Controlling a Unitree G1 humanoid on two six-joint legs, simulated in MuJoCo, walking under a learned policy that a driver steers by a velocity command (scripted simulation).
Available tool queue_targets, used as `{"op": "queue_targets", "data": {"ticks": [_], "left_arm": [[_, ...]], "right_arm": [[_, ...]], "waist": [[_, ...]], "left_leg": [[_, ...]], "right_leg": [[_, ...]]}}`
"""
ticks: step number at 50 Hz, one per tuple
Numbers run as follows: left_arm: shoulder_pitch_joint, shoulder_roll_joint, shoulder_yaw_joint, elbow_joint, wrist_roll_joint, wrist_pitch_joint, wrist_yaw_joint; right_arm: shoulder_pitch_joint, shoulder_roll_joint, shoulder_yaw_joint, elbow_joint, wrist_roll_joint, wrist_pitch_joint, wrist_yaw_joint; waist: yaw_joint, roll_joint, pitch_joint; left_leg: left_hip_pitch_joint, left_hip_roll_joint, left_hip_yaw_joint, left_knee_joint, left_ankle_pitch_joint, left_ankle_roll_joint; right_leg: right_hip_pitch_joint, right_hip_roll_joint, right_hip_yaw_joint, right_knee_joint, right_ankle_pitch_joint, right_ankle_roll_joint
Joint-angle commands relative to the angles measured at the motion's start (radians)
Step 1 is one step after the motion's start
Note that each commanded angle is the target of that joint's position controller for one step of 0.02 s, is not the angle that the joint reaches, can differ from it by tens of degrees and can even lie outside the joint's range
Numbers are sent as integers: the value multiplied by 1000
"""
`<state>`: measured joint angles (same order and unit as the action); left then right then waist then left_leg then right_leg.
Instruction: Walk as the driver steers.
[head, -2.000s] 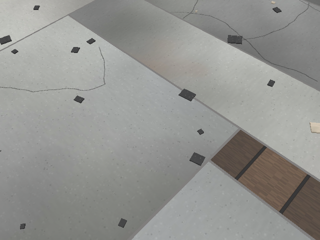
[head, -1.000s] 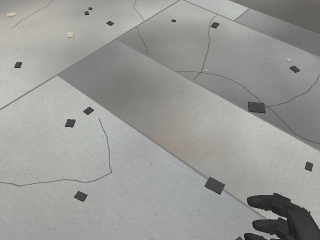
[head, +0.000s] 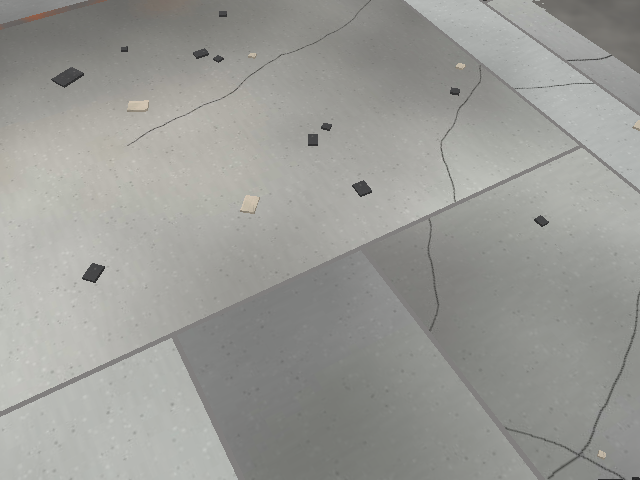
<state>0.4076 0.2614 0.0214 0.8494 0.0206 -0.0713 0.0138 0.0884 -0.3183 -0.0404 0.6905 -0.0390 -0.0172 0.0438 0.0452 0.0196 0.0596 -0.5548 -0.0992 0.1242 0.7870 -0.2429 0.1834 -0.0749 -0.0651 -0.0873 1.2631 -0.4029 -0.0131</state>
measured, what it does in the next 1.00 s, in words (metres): walks ahead: right foot, then left foot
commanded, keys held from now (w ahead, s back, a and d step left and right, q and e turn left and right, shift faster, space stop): w+e+shift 0.14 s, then w+shift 0.86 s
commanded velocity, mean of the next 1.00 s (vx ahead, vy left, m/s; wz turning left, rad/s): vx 1.00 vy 0.00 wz -0.07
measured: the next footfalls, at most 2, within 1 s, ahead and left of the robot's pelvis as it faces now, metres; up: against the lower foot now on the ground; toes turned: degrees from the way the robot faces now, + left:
right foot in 0.42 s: +0.57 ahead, -0.14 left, +0.00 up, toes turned -8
left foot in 0.88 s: +1.05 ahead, -0.06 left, +0.00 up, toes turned -4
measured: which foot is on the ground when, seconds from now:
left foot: down 0.00-0.42, up 0.44-0.86, down 0.88-1.00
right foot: up 0.00-0.40, down 0.42-0.88, up 0.90-1.00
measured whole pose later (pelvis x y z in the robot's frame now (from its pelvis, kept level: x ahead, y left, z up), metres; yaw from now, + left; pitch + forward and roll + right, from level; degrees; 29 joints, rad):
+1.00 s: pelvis +0.95 -0.11 +0.04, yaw -7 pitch +0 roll +2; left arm 0.32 0.26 0.02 0.91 0.01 -0.09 0.00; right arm 0.25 -0.29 -0.04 0.88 -0.04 -0.08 0.01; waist 0.00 -0.01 0.04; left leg -0.32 -0.09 0.11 0.51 -0.20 0.10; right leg -0.33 0.01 0.05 1.35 -0.29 -0.11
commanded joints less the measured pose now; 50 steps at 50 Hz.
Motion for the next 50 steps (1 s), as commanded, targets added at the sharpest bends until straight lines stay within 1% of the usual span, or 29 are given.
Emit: {"op": "queue_targets", "data": {"ticks": [1, 2, 3, 5, 8, 10, 14, 16, 18, 20, 21, 22, 23, 24, 25, 27, 29, 33, 36, 38, 40, 41, 43, 44, 45, 46, 47, 48, 50], "left_arm": [[-73, 160, 17, -153, -24, -34, 1], [-95, 138, 10, -137, -8, -24, -4], [-55, 116, 7, -112, -2, -2, -13], [-42, 87, 7, -90, 1, 41, -36], [-193, 65, 8, -121, -14, 50, -50], [-269, 45, 1, -140, -16, 35, -57], [-432, 20, -20, -188, -8, 10, -77], [-391, 51, -13, -176, -4, 8, -74], [-257, 109, 5, -138, 0, 17, -58], [115, 178, 43, -22, 5, 24, -31], [256, 247, 71, 9, 20, 31, -8], [164, 307, 87, -3, 38, 30, -6], [83, 251, 88, -24, 18, 25, -22], [18, 195, 77, -17, 12, 15, -25], [-6, 125, 61, 2, 15, 8, -28], [-38, 70, 36, 26, 12, -14, -20], [-18, 80, 34, 46, -5, -37, -21], [57, 99, 37, 65, -22, -62, -38], [127, 114, 34, 91, -38, -75, -30], [136, 139, 36, 106, -31, -75, -22], [131, 183, 42, 110, -17, -63, -7], [121, 205, 47, 114, -2, -50, 4], [29, 229, 56, 103, 23, -21, 18], [8, 168, 45, 82, 30, -22, 16], [167, 3, 8, 44, -44, -38, -15], [57, 117, 19, 33, -29, -48, -5], [-72, 118, 19, -4, -28, -51, -5], [-109, 98, 13, -16, -18, -51, -11], [-103, 55, 0, -32, 14, -19, -32]], "right_arm": [[280, -187, -68, 31, -3, -2, -45], [245, -145, -55, 43, -10, -24, -44], [222, -119, -44, 43, -10, -47, -45], [228, -74, -29, 80, 6, -85, -37], [270, -52, -24, 116, 20, -116, -22], [284, -46, -19, 126, 27, -119, -21], [390, -57, -5, 184, 48, -128, -39], [370, -117, -11, 196, 41, -121, -57], [352, -168, -22, 207, 14, -92, -77], [264, -190, -32, 196, -11, -56, -84], [249, -136, -22, 179, -10, -59, -73], [400, 33, 15, 144, 38, -85, -36], [316, -45, 14, 123, 36, -100, -42], [227, -59, 13, 99, 42, -106, -42], [212, -49, 19, 97, 37, -105, -39], [223, -11, 31, 94, 3, -67, -21], [191, 4, 39, 76, -5, -39, -4], [-63, 0, 55, -15, -1, -46, 8], [-174, 31, 73, -43, 16, -61, 20], [-184, 7, 68, -41, 22, -62, 11], [-135, -34, 53, -28, 11, -64, -2], [-44, -66, 39, -6, 10, -64, -12], [344, -136, -1, 115, 14, -57, -47], [520, -202, -30, 150, -2, -49, -68], [460, -252, -52, 146, -18, -52, -58], [375, -173, -53, 128, -1, -48, -39], [304, -123, -41, 141, 2, -59, -37], [284, -50, -27, 166, -3, -65, -33], [280, 2, -8, 204, -1, -81, -43]], "waist": [[-122, -24, -168], [-85, -111, -97], [-45, -128, -58], [1, -78, 4], [-37, -25, 83], [-52, -23, 67], [-93, -8, 80], [-49, 50, 25], [36, 100, -66], [227, 97, -220], [261, 13, -297], [51, -329, -370], [95, -136, -324], [59, -44, -159], [14, 39, -58], [-68, 13, 1], [-89, -33, 45], [-31, -26, 122], [12, -38, 107], [8, -59, 77], [-32, -107, -10], [-87, -135, -76], [-283, -142, -239], [-331, -65, -336], [-152, 343, -491], [-191, 85, -425], [-165, 16, -233], [-123, -93, -112], [-39, -58, -32]], "left_leg": [[709, 413, -717, -515, -142, 131], [543, 387, -632, -528, -97, 106], [409, 371, -539, -557, -41, 82], [265, 327, -402, -624, -10, 28], [306, 240, -183, -683, 283, -61], [366, 176, -65, -689, 415, -74], [502, 215, -30, -778, 704, -71], [631, 258, -20, -712, 1041, -84], [748, 297, -5, -501, 1359, -89], [660, 287, 4, -18, 1261, -74], [430, 197, -5, 387, 790, -61], [-26, -6, -118, 750, -204, -105], [-175, 32, -246, 786, -162, -64], [-213, 99, -232, 725, -66, -56], [-173, 140, -222, 639, -32, -57], [-71, 186, -225, 541, -15, -82], [-91, 224, -194, 462, 3, -111], [-139, 231, -70, 125, 250, -142], [2, 173, 5, -140, 445, -114], [34, 132, 15, -229, 476, -88], [105, 58, 31, -250, 368, -67], [200, 27, 15, -246, 290, -53], [550, 41, -34, -273, 166, -16], [768, 212, -208, -200, -90, 25], [1093, 510, -851, -348, -283, 208], [1026, 460, -918, -475, -334, 193], [857, 429, -738, -504, -242, 159], [660, 387, -615, -549, -126, 119], [426, 319, -478, -597, -87, 79]], "right_leg": [[-720, -5, 132, 331, 88, -37], [-659, -36, 161, 260, 101, -37], [-575, -56, 186, 204, 117, -37], [-509, -87, 212, 82, 128, -25], [-615, -71, 175, -112, 294, -40], [-616, -32, 114, -280, 411, -54], [-506, 22, -29, -631, 599, -98], [-425, 75, -48, -691, 566, -117], [-321, 154, -58, -682, 380, -137], [22, 152, -10, -742, 260, -182], [253, -2, 167, -692, 5, -222], [497, -260, 754, -836, -198, -338], [453, -256, 880, -975, -236, -349], [301, -241, 712, -1007, -141, -322], [133, -211, 601, -1041, -36, -289], [-76, -117, 438, -1092, 13, -221], [-153, -78, 351, -1156, 55, -202], [-172, 4, 181, -1226, 455, -166], [-106, -6, 128, -1274, 758, -126], [48, -31, 101, -1255, 969, -109], [200, -64, 86, -1123, 1321, -91], [237, -87, 89, -989, 1444, -84], [152, -91, 70, -516, 1382, -92], [-46, -23, 58, -133, 1012, -110], [-505, 179, 131, 321, -35, -48], [-650, 121, 201, 332, 18, -97], [-696, 62, 197, 263, 100, -102], [-647, 28, 185, 178, 125, -108], [-555, -8, 198, 96, 115, -87]]}}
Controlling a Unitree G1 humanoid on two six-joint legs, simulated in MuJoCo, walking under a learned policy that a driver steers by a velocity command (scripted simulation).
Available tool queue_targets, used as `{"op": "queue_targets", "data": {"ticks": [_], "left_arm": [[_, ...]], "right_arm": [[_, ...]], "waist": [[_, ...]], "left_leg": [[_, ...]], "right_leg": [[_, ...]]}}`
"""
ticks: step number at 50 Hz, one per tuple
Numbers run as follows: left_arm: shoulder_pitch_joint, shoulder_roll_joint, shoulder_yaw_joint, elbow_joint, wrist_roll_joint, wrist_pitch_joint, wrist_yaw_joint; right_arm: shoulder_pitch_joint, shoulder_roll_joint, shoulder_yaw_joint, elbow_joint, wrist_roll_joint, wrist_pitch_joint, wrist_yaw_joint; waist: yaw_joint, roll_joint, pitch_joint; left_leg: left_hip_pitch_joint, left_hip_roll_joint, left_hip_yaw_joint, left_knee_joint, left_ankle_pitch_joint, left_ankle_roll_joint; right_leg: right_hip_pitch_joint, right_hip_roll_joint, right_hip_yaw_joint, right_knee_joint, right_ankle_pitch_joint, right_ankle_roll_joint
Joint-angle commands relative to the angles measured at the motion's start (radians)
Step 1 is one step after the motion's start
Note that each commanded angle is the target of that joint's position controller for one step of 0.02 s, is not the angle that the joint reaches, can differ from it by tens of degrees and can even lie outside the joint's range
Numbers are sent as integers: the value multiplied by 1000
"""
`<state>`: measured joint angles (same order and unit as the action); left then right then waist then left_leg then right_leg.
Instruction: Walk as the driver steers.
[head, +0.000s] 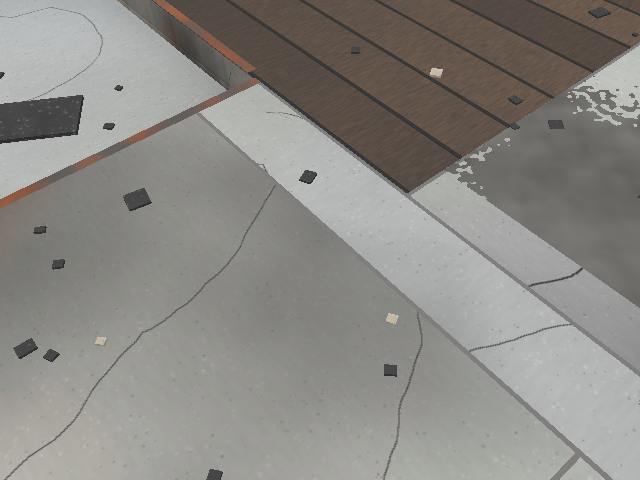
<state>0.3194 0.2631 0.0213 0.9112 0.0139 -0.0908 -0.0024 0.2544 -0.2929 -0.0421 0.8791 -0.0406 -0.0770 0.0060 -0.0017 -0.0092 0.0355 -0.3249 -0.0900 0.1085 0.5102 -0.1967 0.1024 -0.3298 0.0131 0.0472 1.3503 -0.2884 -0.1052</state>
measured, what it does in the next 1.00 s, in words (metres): walks ahead: right foot, then left foot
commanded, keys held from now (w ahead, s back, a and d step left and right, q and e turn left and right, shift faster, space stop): w+shift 0.12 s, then w+q+shift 0.40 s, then e+shift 0.48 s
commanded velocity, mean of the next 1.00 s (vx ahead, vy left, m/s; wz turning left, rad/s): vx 0.72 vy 0.00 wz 0.09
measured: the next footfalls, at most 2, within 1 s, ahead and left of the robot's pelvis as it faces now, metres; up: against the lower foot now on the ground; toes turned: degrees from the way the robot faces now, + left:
right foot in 0.30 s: +0.53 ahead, -0.15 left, +0.00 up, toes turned +3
left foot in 0.72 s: +0.86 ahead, +0.13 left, +0.00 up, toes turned +19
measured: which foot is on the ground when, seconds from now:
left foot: down 0.00-0.32, up 0.34-0.70, down 0.72-1.00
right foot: up 0.00-0.28, down 0.30-0.70, up 0.72-1.00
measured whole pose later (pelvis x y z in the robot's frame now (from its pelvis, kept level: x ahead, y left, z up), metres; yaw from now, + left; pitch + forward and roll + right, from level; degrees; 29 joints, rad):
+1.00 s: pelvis +0.80 +0.02 +0.01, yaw +5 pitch +0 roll +0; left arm 0.18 0.26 0.07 0.81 0.02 0.03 -0.01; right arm 0.23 -0.24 -0.04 0.84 -0.02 -0.06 -0.03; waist 0.01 -0.01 0.10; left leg -0.25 0.07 0.25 0.44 -0.18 0.05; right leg -0.61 -0.06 -0.07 0.96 -0.22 -0.01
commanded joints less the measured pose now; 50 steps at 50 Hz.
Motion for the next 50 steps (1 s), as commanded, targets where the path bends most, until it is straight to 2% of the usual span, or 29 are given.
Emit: {"op": "queue_targets", "data": {"ticks": [1, 4, 5, 6, 7, 10, 12, 14, 15, 16, 17, 18, 19, 20, 22, 25, 29, 31, 34, 35, 36, 37, 38, 39, 40, 41, 42, 45, 50], "left_arm": [[-19, 30, -6, -104, 26, 16, -27], [-185, 36, -21, -189, 36, 28, -44], [-237, 43, -23, -202, 32, 27, -48], [-274, 28, -34, -229, 28, 20, -54], [-334, 27, -40, -243, 22, 13, -62], [-401, 51, -36, -262, 11, 9, -61], [-385, 94, -20, -267, 21, 5, -42], [-130, 159, 13, -196, 25, -1, -15], [66, 199, 34, -142, 32, -3, 2], [239, 295, 62, -119, 57, -4, 23], [178, 340, 75, -129, 69, 2, 12], [67, 246, 72, -150, 54, 7, 3], [-3, 150, 51, -148, 46, -2, 0], [-18, 116, 46, -129, 49, -7, -2], [1, 72, 33, -83, 33, -18, 2], [8, 41, 29, -42, 0, -41, -8], [-27, 44, 18, -24, 10, -64, -10], [40, 115, 26, 10, -12, -68, -4], [63, 190, 38, 40, -30, -37, 10], [51, 184, 35, 38, -38, -24, 16], [94, 138, 29, 18, -46, -14, 18], [325, -12, 3, 22, -79, 5, 23], [265, 66, 27, 13, -74, 21, 43], [188, 85, 35, -11, -63, 30, 48], [119, 98, 42, -21, -27, 40, 43], [87, 88, 49, -20, -3, 55, 32], [111, 63, 51, -18, 9, 78, 20], [103, 1, 55, -51, 1, 118, 9], [-22, -5, 49, -132, 6, 140, -23]], "right_arm": [[123, -21, -3, 30, 13, -31, -7], [140, -62, -11, 45, 28, -56, 3], [141, -55, -10, 45, 33, -58, 9], [136, -78, -15, 37, 36, -65, 12], [161, -69, -15, 44, 46, -70, 13], [222, -130, -28, 58, 56, -71, 8], [238, -172, -36, 65, 45, -59, 3], [230, -220, -46, 70, 23, -38, -9], [199, -213, -47, 59, 18, -31, -13], [212, -84, -22, 21, 6, -35, -12], [355, 26, 1, -26, 87, -39, -2], [230, -71, -14, -26, 69, -28, -16], [127, -82, -19, -35, 57, -20, -12], [94, -62, -17, -39, 50, -12, -4], [93, -13, -14, -54, 20, 25, 19], [-20, 23, -6, -123, 15, 66, 42], [-149, 43, 23, -184, 4, 39, 62], [-146, 40, 29, -158, 3, 19, 65], [71, -45, 5, -67, -33, 3, 40], [193, -73, -5, -19, -49, -8, 28], [241, -163, -24, -5, -60, -14, 13], [208, -223, -32, -43, -59, -19, 11], [207, -219, -45, -78, 11, -6, 11], [91, -178, -40, -100, 28, 3, -1], [19, -94, -19, -107, 31, 7, -10], [-2, -52, -6, -99, 28, 7, -23], [-18, -41, -3, -96, 30, 11, -35], [-36, -53, -13, -98, 25, -1, -41], [-117, -41, -19, -119, 27, 1, -31]], "waist": [[30, 3, 17], [35, 40, 116], [24, 23, 122], [28, 49, 130], [7, 18, 142], [-25, 17, 124], [-8, 44, 54], [114, 93, -127], [213, 88, -218], [229, -74, -372], [97, -378, -540], [97, -190, -386], [96, -76, -213], [74, -12, -124], [15, -58, -59], [-18, -68, 19], [-53, -20, 126], [-47, -18, 113], [-142, -67, -40], [-203, -72, -100], [-187, 14, -200], [-54, 218, -467], [-94, 112, -578], [-66, 110, -452], [-44, 57, -278], [-26, 81, -158], [6, 94, -121], [55, 91, -126], [63, 167, -104]], "left_leg": [[140, 291, -415, -356, -148, 147], [45, 247, -294, -470, -64, 145], [46, 192, -221, -486, 8, 125], [3, 191, -186, -492, 92, 117], [-31, 175, -166, -517, 178, 108], [121, 222, -190, -552, 396, 101], [307, 241, -188, -405, 729, 78], [345, 237, -190, -44, 910, 47], [199, 196, -181, 231, 737, 37], [10, 131, -160, 616, 243, 43], [-274, 14, -190, 929, -255, 19], [-393, 95, -201, 972, -159, 36], [-428, 141, -187, 917, -70, 32], [-397, 172, -182, 873, -46, 25], [-338, 211, -177, 832, -45, 11], [-408, 241, -143, 772, 11, -2], [-234, 158, -69, 296, 245, -8], [-52, 77, 8, 129, 351, -11], [200, 17, -7, 42, 313, 33], [335, 71, -56, -47, 436, 49], [504, 261, -175, 28, 944, 66], [804, 615, -472, 198, 1651, 203], [763, 618, -472, 146, 1619, 219], [616, 586, -398, 38, 1222, 209], [440, 512, -324, -42, 953, 162], [314, 458, -253, -95, 873, 126], [204, 439, -188, -143, 806, 117], [97, 431, -73, -190, 724, 119], [32, 390, 112, -176, 429, 51]], "right_leg": [[-295, -103, 62, -41, -9, 20], [-377, -157, -10, -257, 96, 57], [-372, -150, -51, -348, 184, 58], [-297, -162, -55, -500, 282, 57], [-204, -145, -91, -613, 377, 54], [-112, -90, -119, -759, 504, 47], [-75, -38, -121, -808, 396, 30], [198, 21, -105, -800, 199, 15], [434, -43, -61, -791, 148, 14], [645, -306, 211, -773, -151, 19], [806, -525, 773, -1035, -387, -77], [686, -463, 705, -1088, -447, -64], [532, -419, 494, -1069, -305, -47], [402, -384, 356, -1089, -113, -33], [252, -336, 160, -1125, 30, -2], [197, -298, -46, -1189, 185, 39], [45, -181, -260, -1226, 618, 25], [64, -205, -241, -1237, 772, -12], [225, -197, -193, -912, 1042, 4], [201, -159, -186, -690, 924, 29], [96, -60, -191, -370, 428, 52], [-118, 52, -62, 72, -410, 69], [-146, 43, 75, 145, -345, 62], [-220, -5, 27, 98, -248, 72], [-253, -52, -14, 9, -188, 79], [-249, -70, -18, -42, -157, 91], [-197, -75, -29, -66, -143, 110], [-149, -74, -56, -137, -88, 119], [-59, -90, -118, -512, 204, 83]]}}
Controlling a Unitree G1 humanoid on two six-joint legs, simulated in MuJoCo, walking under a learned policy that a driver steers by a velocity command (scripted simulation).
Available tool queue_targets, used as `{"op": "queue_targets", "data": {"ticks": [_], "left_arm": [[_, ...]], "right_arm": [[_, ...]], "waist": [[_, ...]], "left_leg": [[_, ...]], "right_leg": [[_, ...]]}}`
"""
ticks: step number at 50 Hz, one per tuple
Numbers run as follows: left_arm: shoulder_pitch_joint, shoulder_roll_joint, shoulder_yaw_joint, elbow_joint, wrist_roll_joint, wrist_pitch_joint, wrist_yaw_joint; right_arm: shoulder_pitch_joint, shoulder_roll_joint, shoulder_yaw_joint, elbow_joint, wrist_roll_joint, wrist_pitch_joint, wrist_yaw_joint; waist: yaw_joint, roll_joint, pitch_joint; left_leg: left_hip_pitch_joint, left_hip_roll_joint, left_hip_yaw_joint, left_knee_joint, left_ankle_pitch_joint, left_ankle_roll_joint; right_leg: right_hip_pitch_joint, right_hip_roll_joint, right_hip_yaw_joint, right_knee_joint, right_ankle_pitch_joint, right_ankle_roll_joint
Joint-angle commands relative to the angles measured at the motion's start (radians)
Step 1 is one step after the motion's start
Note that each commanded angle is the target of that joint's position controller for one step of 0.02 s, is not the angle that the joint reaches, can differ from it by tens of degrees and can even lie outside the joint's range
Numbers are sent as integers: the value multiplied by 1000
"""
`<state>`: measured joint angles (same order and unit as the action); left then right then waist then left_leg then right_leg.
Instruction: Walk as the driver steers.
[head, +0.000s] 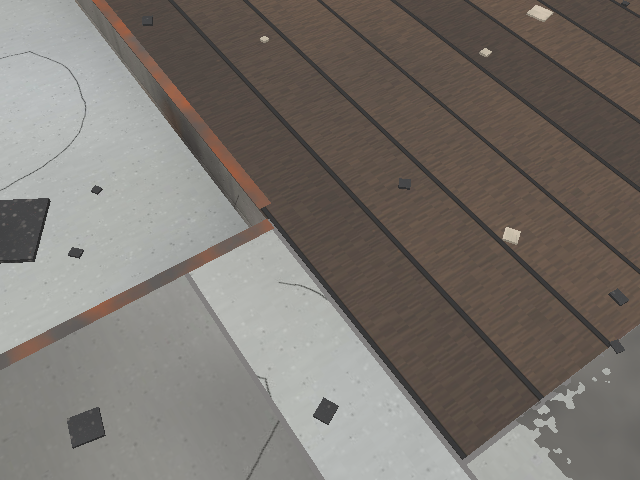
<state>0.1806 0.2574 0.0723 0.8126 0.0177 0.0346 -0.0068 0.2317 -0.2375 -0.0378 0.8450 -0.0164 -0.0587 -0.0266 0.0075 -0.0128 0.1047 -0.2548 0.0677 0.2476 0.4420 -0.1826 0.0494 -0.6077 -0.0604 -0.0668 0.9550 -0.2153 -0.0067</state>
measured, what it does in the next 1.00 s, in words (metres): steps on the spot, turning right: right foot, then left foot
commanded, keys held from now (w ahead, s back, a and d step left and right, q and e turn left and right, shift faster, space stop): e+shift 1.00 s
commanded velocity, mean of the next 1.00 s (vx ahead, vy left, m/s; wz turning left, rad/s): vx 0.03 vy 0.00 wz -0.94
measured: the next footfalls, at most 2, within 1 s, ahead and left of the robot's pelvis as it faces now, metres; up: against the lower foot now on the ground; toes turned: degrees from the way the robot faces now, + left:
right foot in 0.14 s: +0.16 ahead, -0.12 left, +0.00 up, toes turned -13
left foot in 0.64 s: +0.20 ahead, +0.04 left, +0.00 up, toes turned -44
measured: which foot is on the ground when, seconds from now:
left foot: down 0.00-0.14, up 0.16-0.62, down 0.64-1.00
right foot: up 0.00-0.12, down 0.14-0.66, up 0.68-1.00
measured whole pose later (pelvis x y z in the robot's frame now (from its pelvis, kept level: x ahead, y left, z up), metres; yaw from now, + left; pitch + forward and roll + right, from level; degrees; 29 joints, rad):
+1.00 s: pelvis +0.09 -0.01 +0.00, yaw -57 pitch +0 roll +0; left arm 0.17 0.32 0.08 0.65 0.00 0.10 -0.08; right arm 0.17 -0.28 -0.05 0.66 -0.03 0.02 -0.01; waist 0.00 -0.02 0.08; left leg -0.20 0.09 0.20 0.48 -0.27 0.00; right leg -0.39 -0.03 -0.02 0.84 -0.42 0.05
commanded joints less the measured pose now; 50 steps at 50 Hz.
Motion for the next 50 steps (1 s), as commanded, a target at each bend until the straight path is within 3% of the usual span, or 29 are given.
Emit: {"op": "queue_targets", "data": {"ticks": [1, 5, 6, 7, 8, 9, 10, 11, 12, 14, 16, 18, 22, 26, 29, 31, 32, 33, 34, 35, 36, 37, 39, 40, 42, 44, 47, 50], "left_arm": [[95, 15, 1, -47, 5, 20, -26], [43, 66, 22, -105, 11, 29, -31], [73, 72, 28, -100, 16, 22, -27], [154, 115, 43, -76, 24, 6, -16], [138, 264, 73, -97, 16, -5, 1], [184, 319, 95, -117, -9, -7, -3], [160, 289, 92, -125, -10, -2, 0], [108, 238, 79, -133, -3, 7, 8], [55, 199, 67, -138, -6, 14, 11], [12, 148, 54, -164, -12, 17, 13], [35, 166, 62, -169, -13, 11, 4], [56, 193, 72, -173, -10, 11, 0], [63, 208, 79, -188, -2, 21, -6], [54, 221, 84, -195, 4, 22, -16], [22, 223, 85, -202, 2, 24, -23], [-19, 212, 81, -208, -7, 21, -26], [-28, 191, 74, -212, -17, 16, -23], [8, 137, 60, -223, -31, 11, -15], [33, 163, 70, -217, -9, 7, -7], [10, 246, 87, -199, 25, 7, -9], [40, 227, 84, -188, 25, 11, -21], [78, 206, 77, -175, 24, 22, -34], [106, 191, 66, -165, 4, 37, -56], [71, 186, 60, -178, -2, 40, -60], [-5, 170, 47, -207, -5, 42, -65], [-42, 151, 36, -227, -5, 45, -70], [-68, 129, 24, -252, -16, 48, -76], [-72, 134, 26, -265, -23, 48, -66]], "right_arm": [[-87, -109, -30, -86, 7, -14, 6], [-66, -150, -55, -93, 12, 21, 17], [-51, -151, -58, -89, 14, 34, 18], [-3, -150, -63, -80, 3, 51, 25], [52, -99, -51, -123, -10, 72, 31], [21, -81, -34, -174, -24, 94, 20], [-16, -106, -34, -171, -21, 96, 12], [-63, -118, -40, -172, -9, 87, 8], [-91, -116, -39, -170, -8, 78, 2], [-74, -121, -42, -158, -24, 84, -1], [-66, -98, -36, -163, -15, 94, 2], [-83, -88, -32, -178, -9, 98, 2], [-113, -106, -32, -199, -7, 98, -3], [-121, -122, -33, -208, 2, 86, -5], [-87, -134, -34, -203, 12, 77, -10], [-17, -145, -38, -186, 15, 71, -23], [24, -173, -46, -178, 10, 66, -36], [13, -273, -67, -199, 1, 66, -46], [-105, -321, -72, -236, -18, 68, -37], [-135, -229, -53, -244, -19, 74, -31], [-173, -171, -35, -252, -15, 76, -27], [-203, -152, -28, -261, -13, 75, -21], [-201, -148, -23, -279, -14, 75, -22], [-162, -154, -24, -274, -15, 74, -21], [-69, -179, -36, -252, -15, 71, -20], [-14, -204, -49, -235, -15, 70, -14], [-21, -221, -62, -233, -17, 69, 6], [-20, -231, -71, -230, -4, 67, 28]], "waist": [[45, 159, -175], [26, 137, -138], [38, 91, -139], [63, -53, -147], [-1, -334, -107], [44, -311, -242], [42, -186, -224], [33, -127, -165], [10, -92, -135], [-3, -85, -168], [-1, -26, -207], [13, -23, -208], [36, -70, -186], [41, -91, -179], [25, -120, -174], [-17, -134, -166], [-42, -98, -163], [-23, 90, -197], [5, 248, -144], [17, 113, -115], [48, 96, -114], [67, 97, -117], [53, 134, -117], [27, 132, -106], [-28, 138, -96], [-55, 161, -111], [-55, 203, -136], [-49, 233, -157]], "left_leg": [[-29, 249, -20, -89, 359, 95], [-8, 323, -24, 39, 148, 38], [-10, 304, -2, 143, 90, 8], [-67, 241, 21, 370, -50, -40], [-280, 73, 34, 663, -535, -114], [-405, -45, -189, 813, -598, -138], [-451, -16, -262, 837, -500, -133], [-453, -2, -284, 804, -390, -119], [-427, 13, -299, 740, -301, -107], [-350, -2, -296, 700, -227, -100], [-326, -26, -304, 650, -221, -101], [-331, -45, -317, 572, -217, -104], [-320, -81, -346, 453, -198, -98], [-247, -121, -363, 345, -195, -74], [-119, -158, -361, 218, -201, -48], [56, -170, -352, 31, -154, -27], [176, -111, -382, -124, -118, -10], [259, 124, -613, -244, -295, 57], [167, 323, -830, -313, -299, 152], [54, 307, -704, -280, -159, 177], [0, 237, -580, -230, -33, 155], [4, 180, -475, -201, 54, 131], [43, 140, -356, -167, 156, 124], [86, 141, -330, -159, 182, 125], [196, 171, -313, -139, 255, 134], [262, 207, -287, -112, 354, 142], [231, 222, -193, -68, 427, 121], [197, 240, -132, -5, 447, 85]], "right_leg": [[235, -10, -19, -153, 133, -21], [273, 13, -51, -267, -3, -57], [319, 26, -43, -333, 2, -73], [411, 6, 74, -443, 106, -107], [435, -218, 466, -514, 576, -204], [516, -291, 732, -643, 459, -355], [521, -273, 686, -678, 212, -354], [469, -217, 590, -667, 112, -322], [425, -156, 509, -665, 104, -274], [392, -98, 441, -642, 203, -235], [414, -79, 444, -625, 264, -224], [433, -68, 480, -630, 194, -219], [427, -49, 580, -663, -30, -208], [407, -24, 657, -665, -80, -187], [351, 6, 698, -665, -67, -155], [252, 52, 702, -671, -129, -95], [171, 112, 659, -640, -243, -38], [68, 218, 505, -432, -385, 27], [-37, 316, 244, -102, -344, 49], [5, 194, 217, 61, -259, 59], [62, 186, 203, 145, -206, 48], [68, 178, 191, 235, -162, 44], [33, 152, 140, 313, -130, 52], [5, 132, 122, 269, -124, 59], [-42, 96, 93, 169, -140, 78], [-31, 68, 69, 82, -180, 87], [104, 49, 21, -75, -222, 66], [224, 72, -43, -212, -214, 35]]}}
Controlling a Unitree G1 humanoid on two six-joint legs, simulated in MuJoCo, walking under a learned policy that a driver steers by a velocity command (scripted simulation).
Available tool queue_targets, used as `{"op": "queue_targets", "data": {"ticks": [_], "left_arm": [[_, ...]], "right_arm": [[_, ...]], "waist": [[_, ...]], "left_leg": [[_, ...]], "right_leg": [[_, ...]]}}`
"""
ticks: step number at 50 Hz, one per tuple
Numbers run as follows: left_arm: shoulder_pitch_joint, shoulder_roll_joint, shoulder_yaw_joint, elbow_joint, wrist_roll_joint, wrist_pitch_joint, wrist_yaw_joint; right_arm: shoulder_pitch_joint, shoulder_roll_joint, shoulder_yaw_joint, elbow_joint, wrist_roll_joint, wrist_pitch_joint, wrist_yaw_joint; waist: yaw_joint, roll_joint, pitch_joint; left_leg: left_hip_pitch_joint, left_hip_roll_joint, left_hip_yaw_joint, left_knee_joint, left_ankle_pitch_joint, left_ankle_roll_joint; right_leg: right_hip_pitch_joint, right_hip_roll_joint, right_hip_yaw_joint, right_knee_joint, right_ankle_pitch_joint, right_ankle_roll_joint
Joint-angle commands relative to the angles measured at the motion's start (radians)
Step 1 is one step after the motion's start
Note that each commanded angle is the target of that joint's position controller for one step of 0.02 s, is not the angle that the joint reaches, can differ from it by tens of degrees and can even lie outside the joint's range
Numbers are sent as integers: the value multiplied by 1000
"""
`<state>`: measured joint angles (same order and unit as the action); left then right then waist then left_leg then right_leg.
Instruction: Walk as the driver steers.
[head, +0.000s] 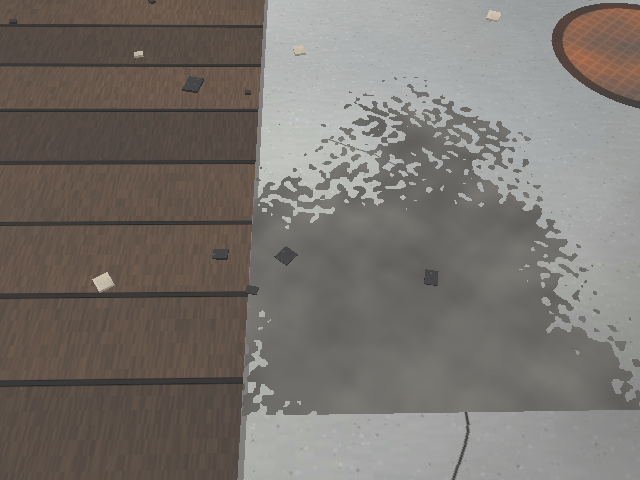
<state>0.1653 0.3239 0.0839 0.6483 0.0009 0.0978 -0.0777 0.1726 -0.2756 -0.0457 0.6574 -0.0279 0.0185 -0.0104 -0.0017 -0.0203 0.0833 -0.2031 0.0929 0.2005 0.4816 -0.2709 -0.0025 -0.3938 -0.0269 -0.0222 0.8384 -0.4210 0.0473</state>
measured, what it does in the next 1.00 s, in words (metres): walks ahead, turning right: right foot, then left foot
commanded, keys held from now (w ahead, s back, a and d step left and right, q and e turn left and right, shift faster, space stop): e+shift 0.32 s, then shift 0.04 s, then w+shift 0.28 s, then shift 0.36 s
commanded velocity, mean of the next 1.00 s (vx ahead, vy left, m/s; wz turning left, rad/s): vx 0.24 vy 0.00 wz -0.54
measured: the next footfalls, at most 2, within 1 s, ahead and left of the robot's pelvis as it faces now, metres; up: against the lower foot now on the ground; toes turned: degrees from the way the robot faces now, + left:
right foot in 0.08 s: +0.03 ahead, -0.12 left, +0.00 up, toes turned -8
left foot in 0.54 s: +0.14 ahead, +0.04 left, +0.00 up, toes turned -29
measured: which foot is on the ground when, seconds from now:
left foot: down 0.00-0.08, up 0.10-0.52, down 0.54-0.96, up 0.98-1.00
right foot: up 0.00-0.06, down 0.08-0.54, up 0.56-0.94, down 0.96-1.00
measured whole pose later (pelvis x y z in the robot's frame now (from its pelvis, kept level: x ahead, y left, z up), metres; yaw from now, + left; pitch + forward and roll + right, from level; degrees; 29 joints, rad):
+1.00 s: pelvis +0.21 -0.12 -0.02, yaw -29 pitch +2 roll +1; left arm 0.06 0.23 -0.01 0.75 0.04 -0.06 -0.02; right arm 0.45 -0.22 -0.02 0.91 0.01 -0.05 0.00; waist -0.07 -0.02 0.08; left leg -0.08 -0.03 0.00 0.75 -0.51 0.03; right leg -0.45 0.05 -0.05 0.54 -0.11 -0.09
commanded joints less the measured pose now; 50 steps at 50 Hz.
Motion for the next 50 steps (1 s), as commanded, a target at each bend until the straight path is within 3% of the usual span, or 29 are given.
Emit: {"op": "queue_targets", "data": {"ticks": [1, 3, 4, 5, 6, 8, 10, 13, 18, 20, 22, 24, 26, 27, 28, 29, 30, 31, 33, 34, 36, 39, 42, 44, 46, 47, 48, 49, 50], "left_arm": [[-55, 68, 17, -104, -4, -15, 9], [24, 72, 24, -85, 15, -27, 27], [110, 157, 47, -62, 35, -42, 43], [133, 337, 86, -79, 11, -50, 51], [200, 293, 93, -74, -2, -55, 52], [72, 204, 59, -73, 5, -46, 70], [-18, 159, 40, -93, 2, -40, 78], [26, 177, 44, -74, 5, -47, 66], [73, 189, 46, -53, 16, -49, 63], [101, 179, 39, -44, 27, -53, 53], [94, 173, 31, -41, 35, -61, 41], [82, 164, 24, -33, 36, -74, 40], [11, 145, 14, -37, 29, -87, 50], [-19, 110, 4, -43, 30, -97, 60], [-32, 8, -24, -58, 26, -115, 62], [-58, 32, -25, -97, 14, -128, 63], [-52, 60, -22, -87, 23, -134, 61], [-38, 80, -18, -59, 29, -139, 48], [29, 95, -12, -7, 48, -142, 28], [28, 84, -15, 4, 56, -140, 23], [-14, 52, -27, -1, 53, -135, 23], [-107, 4, -52, -21, 50, -130, 22], [-203, -49, -80, -30, 33, -132, 17], [-175, -29, -78, -9, 29, -135, 28], [-32, 14, -65, 54, 35, -146, 47], [76, 30, -60, 96, 45, -159, 58], [187, 76, -49, 129, 63, -171, 70], [257, 149, -32, 140, 72, -165, 80], [271, 115, -26, 146, -1, -152, 79]], "right_arm": [[44, -196, -65, -41, 16, -10, 17], [43, -194, -69, -36, 37, -4, 24], [71, -177, -67, -41, 36, -1, 27], [20, -76, -37, -140, 12, 9, 27], [-56, -120, -38, -138, -13, 25, 10], [-40, -124, -39, -112, 12, 20, 5], [1, -153, -49, -81, -3, 17, 2], [15, -136, -41, -65, 0, 26, 6], [-19, -128, -30, -67, 5, 25, -2], [-27, -129, -25, -61, -3, 17, 9], [-60, -134, -27, -64, -1, 9, 22], [-42, -125, -25, -53, 8, -10, 26], [114, -94, -21, 5, 12, -34, 16], [232, -122, -29, 46, 2, -49, 4], [332, -207, -42, 61, -18, -67, -6], [274, -286, -62, 55, -26, -71, 3], [210, -246, -60, 47, -10, -71, 11], [172, -196, -48, 40, 3, -76, 18], [176, -152, -33, 52, 8, -94, 16], [196, -135, -27, 74, 8, -103, 15], [235, -117, -23, 111, 12, -115, 21], [269, -94, -16, 145, 21, -110, 28], [318, -98, -13, 185, 22, -96, 23], [336, -115, -14, 209, 19, -90, 17], [304, -123, -13, 213, 24, -88, 6], [283, -124, -12, 214, 35, -87, 4], [286, -101, -3, 192, 41, -92, 4], [412, 11, 22, 171, 53, -87, 4], [450, -77, 1, 220, 56, -59, -10]], "waist": [[-35, 243, -140], [30, 170, -162], [74, -18, -176], [45, -314, -156], [131, -154, -222], [48, -106, -117], [7, -127, -105], [11, -73, -139], [41, -100, -137], [61, -109, -170], [65, -149, -115], [39, -132, -76], [-72, -69, -58], [-137, 13, -61], [-164, 237, -88], [-107, 215, 6], [-56, 122, 65], [-35, 88, 58], [-16, 117, -15], [-19, 130, -5], [-21, 130, 31], [-32, 137, -1], [-75, 165, -20], [-62, 179, -41], [7, 167, -99], [68, 131, -146], [100, 75, -245], [47, -184, -423], [69, -136, -531]], "left_leg": [[140, 228, -75, -13, 527, 121], [42, 224, -12, 149, 422, 46], [-157, 162, 34, 376, 168, -19], [-493, -24, 4, 566, -421, -97], [-518, -14, -180, 688, -419, -95], [-495, 15, -227, 665, -225, -77], [-425, -4, -217, 627, -122, -79], [-391, -41, -226, 563, -105, -74], [-385, -80, -252, 421, -97, -52], [-324, -88, -249, 363, -95, -37], [-293, -103, -236, 300, -125, -28], [-196, -107, -230, 211, -136, -8], [105, -104, -204, -4, -12, 35], [280, -79, -246, -74, -65, 46], [343, 152, -559, -226, -400, 70], [244, 285, -961, -371, -672, 124], [195, 295, -945, -361, -664, 146], [183, 241, -824, -328, -562, 132], [176, 142, -625, -340, -384, 114], [153, 107, -554, -354, -276, 122], [142, 84, -444, -343, 59, 141], [149, 44, -285, -276, 612, 139], [142, 24, -223, -235, 785, 119], [181, 55, -240, -180, 877, 115], [223, 66, -258, -45, 971, 96], [193, 45, -230, 85, 928, 77], [54, 15, -219, 254, 640, 60], [-182, -110, -169, 592, -215, 34], [-206, -161, -265, 741, -367, 35]], "right_leg": [[37, 44, -96, -146, 1, -31], [201, 58, -71, -363, 157, -67], [376, -51, 157, -502, 288, -109], [452, -337, 601, -486, 767, -263], [486, -327, 558, -449, 825, -354], [358, -199, 396, -471, 625, -303], [276, -108, 338, -476, 603, -261], [265, -91, 375, -466, 588, -263], [278, -96, 485, -456, 482, -279], [246, -76, 541, -526, 7, -290], [190, -79, 607, -579, -242, -296], [116, -80, 616, -575, -249, -288], [-74, -35, 556, -509, -237, -244], [-211, 32, 483, -360, -260, -205], [-293, 168, 286, 15, -186, -148], [-490, 212, 255, 160, -80, -141], [-534, 131, 286, 248, 41, -138], [-524, 109, 275, 263, 120, -126], [-427, 91, 230, 251, 196, -94], [-398, 88, 209, 248, 227, -83], [-392, 76, 158, 219, 262, -68], [-309, 51, 13, 61, 282, -44], [-154, 62, -70, -164, 330, -50], [-67, 83, -70, -242, 348, -82], [70, 108, -45, -334, 369, -130], [215, 96, -35, -433, 490, -155], [449, -42, 74, -392, 708, -179], [749, -381, 407, -263, 1292, -317], [715, -404, 515, -305, 1308, -414]]}}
